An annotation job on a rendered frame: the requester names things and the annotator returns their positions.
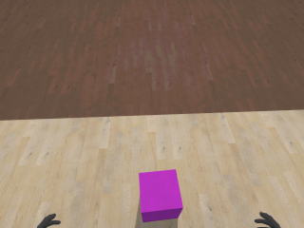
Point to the left robot hand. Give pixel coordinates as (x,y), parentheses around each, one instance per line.
(48,221)

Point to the right robot hand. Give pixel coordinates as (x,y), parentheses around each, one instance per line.
(268,220)

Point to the carton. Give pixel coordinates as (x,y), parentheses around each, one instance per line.
(160,195)

